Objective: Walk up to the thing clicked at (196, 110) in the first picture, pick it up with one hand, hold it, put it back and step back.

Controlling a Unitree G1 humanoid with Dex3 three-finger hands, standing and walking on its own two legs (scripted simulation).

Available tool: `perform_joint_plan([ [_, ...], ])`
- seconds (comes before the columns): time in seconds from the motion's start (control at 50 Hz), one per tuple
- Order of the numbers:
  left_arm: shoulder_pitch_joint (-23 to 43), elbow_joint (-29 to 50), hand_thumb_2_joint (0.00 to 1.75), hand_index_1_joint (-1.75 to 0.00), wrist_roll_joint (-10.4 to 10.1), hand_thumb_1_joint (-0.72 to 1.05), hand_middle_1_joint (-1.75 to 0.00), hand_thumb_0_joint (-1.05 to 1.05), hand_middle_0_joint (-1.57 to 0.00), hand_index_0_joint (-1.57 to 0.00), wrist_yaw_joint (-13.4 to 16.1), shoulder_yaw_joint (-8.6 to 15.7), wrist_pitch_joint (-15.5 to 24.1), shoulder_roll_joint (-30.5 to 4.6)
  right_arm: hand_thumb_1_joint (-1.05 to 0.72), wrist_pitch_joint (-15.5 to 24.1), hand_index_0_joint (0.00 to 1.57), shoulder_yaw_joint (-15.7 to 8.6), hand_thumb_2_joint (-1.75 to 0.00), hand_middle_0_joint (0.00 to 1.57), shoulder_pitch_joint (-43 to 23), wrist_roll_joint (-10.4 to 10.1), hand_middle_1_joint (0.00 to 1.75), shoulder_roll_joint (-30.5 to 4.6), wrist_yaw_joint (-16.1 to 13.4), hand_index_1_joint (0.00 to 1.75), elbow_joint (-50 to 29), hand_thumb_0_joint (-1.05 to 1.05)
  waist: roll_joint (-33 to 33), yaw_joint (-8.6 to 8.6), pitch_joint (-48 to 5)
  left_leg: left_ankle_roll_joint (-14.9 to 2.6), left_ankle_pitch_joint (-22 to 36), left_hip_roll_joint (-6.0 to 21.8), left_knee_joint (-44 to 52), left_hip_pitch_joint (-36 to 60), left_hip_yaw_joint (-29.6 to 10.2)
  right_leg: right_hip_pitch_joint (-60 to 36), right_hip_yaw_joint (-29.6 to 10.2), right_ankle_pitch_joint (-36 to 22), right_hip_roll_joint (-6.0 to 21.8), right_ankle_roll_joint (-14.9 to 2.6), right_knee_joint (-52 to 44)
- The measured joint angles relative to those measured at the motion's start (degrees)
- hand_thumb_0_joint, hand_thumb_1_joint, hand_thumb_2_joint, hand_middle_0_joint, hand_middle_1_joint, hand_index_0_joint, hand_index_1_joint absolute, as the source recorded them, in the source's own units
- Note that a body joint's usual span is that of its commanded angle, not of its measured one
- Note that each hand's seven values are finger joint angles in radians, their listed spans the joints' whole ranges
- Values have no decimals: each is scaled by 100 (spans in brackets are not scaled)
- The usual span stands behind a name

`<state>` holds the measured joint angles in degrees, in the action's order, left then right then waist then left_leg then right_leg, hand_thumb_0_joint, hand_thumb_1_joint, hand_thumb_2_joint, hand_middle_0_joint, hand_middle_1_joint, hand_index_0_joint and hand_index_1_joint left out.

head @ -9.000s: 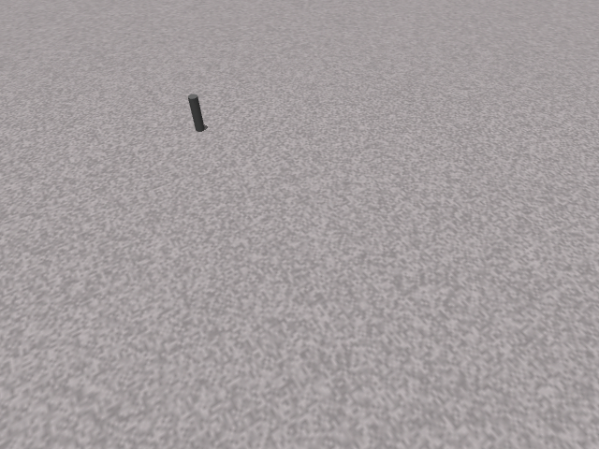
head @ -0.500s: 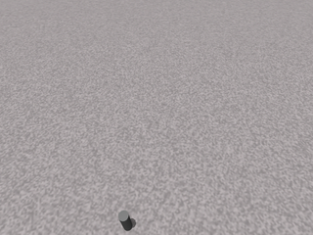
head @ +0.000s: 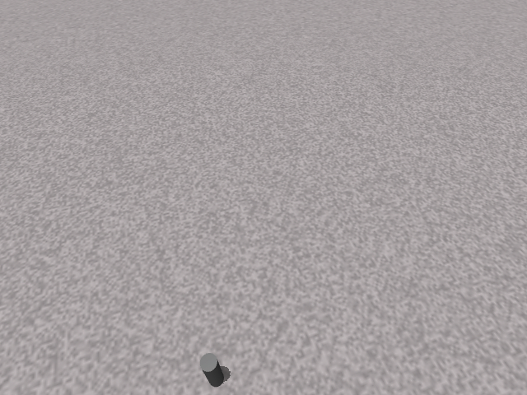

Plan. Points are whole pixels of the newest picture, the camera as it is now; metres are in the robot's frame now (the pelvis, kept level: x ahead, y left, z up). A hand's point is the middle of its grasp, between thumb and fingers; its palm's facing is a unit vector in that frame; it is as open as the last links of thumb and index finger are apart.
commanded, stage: stand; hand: left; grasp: from the side
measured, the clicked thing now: (212, 371) +0.32 +0.19 -0.68
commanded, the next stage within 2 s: go down in 0.16 s
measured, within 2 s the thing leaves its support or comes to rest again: neither
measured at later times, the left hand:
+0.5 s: hand out of the picture +0.15 +0.25 -0.16, palm faces +0.03 -0.95 -0.32, open 10.9 cm
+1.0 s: hand out of the picture +0.13 +0.28 -0.20, palm faces +0.05 -0.95 -0.31, open 16.8 cm
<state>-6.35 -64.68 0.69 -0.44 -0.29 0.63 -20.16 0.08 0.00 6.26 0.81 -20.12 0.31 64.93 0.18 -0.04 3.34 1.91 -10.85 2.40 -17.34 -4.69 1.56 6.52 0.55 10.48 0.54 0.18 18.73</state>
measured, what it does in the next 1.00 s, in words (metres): lowers itself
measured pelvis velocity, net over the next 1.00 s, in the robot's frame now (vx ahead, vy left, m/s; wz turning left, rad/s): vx -0.02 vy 0.02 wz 0.02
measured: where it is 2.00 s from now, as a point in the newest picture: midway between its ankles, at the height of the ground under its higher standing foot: outside the picture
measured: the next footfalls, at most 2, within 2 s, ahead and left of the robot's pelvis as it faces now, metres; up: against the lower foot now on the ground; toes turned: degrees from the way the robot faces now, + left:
none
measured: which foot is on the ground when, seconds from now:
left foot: down 0.00-1.00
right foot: down 0.00-1.00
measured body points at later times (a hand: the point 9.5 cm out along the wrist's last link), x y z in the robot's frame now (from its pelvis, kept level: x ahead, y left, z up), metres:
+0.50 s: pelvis -0.02 +0.00 -0.02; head +0.04 +0.01 +0.43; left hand +0.14 +0.30 -0.14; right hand +0.09 -0.27 -0.14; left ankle -0.02 +0.14 -0.75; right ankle +0.00 -0.12 -0.75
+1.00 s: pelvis -0.02 +0.02 -0.08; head +0.06 +0.04 +0.36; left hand +0.12 +0.33 -0.18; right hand +0.15 -0.23 -0.16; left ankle -0.02 +0.14 -0.75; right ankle +0.00 -0.12 -0.75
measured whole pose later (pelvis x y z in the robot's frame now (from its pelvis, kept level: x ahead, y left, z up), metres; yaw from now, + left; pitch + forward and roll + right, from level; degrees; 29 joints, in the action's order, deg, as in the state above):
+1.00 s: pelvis -0.02 +0.02 -0.08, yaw +1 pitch +15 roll -2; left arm -14.7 -27.2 2.8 -5.1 12.0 -9.4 -19.0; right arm 7.1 -1.2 11.7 -0.7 -13.7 -3.1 32.9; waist -0.4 -1.6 -5.4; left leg 0.6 -29.2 2.1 -60.9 -46.3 -1.1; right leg 45.6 1.8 27.1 1.4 1.3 58.2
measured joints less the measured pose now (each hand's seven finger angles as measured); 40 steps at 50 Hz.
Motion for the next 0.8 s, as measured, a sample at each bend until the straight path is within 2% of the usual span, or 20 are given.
perform_joint_plan([
  [0.28,23,22,90,-30,-8,90,-30,0,-20,-20,14,10,11,10,-90,6,21,2,-90,20,-32,-3,30,-3,-13,30,-52,0,10,-2,-40,7,-23,12,5,68,-3,-76,5,15,-11,-6,-21],
  [0.34,184,329,86,-26,-102,86,-26,1,-17,-17,84,206,78,132,-92,116,21,9,-91,20,258,-229,30,43,-155,30,-778,0,21,-38,-51,-24,-135,-16,-386,-407,-106,326,96,129,25,-3,303],
  [0.38,521,282,79,-21,-39,80,-21,1,-14,-14,57,428,103,192,-93,172,21,-9,-91,20,334,-274,30,135,-182,30,-1142,0,10,-38,-8,-24,-218,-17,-691,-773,-140,666,119,205,30,-11,574],
  [0.44,875,340,66,-16,196,66,-16,1,-9,-10,-94,736,98,146,-94,222,21,-73,-91,20,388,-237,30,345,-185,30,-1527,0,-51,-75,-47,-16,-346,-9,-1126,-1336,-150,1227,113,327,30,-18,1000],
  [0.5,912,553,51,-12,390,52,-13,0,-7,-7,-215,995,54,71,-94,236,21,-122,-91,20,511,-197,30,527,-158,30,-1828,0,-102,-124,-183,-16,-515,-6,-1532,-1769,-132,1674,82,485,32,-19,1408],
  [0.54,850,716,42,-11,446,42,-11,0,-6,-6,-231,1066,-49,45,-93,228,21,-134,-91,20,617,-189,30,594,-151,30,-1980,0,-99,-139,-283,-26,-634,-8,-1773,-1974,-130,1873,73,590,38,-11,1630],
  [0.66,418,1342,25,-9,395,11,-9,0,-5,-6,-293,1174,-394,33,-90,271,21,-159,-90,20,771,-190,30,619,-147,30,-2370,1,-16,-181,-546,-73,-1026,-22,-2577,-2632,-135,2493,53,931,64,38,2349],
  [0.8,-155,2357,16,-10,290,-20,-10,0,-6,-6,-450,1192,-562,127,-86,485,21,-220,-89,20,732,-170,30,572,-224,30,-2771,1,-16,-145,-722,-120,-1478,-44,-3577,-3470,-169,3290,51,1347,99,93,3277],
])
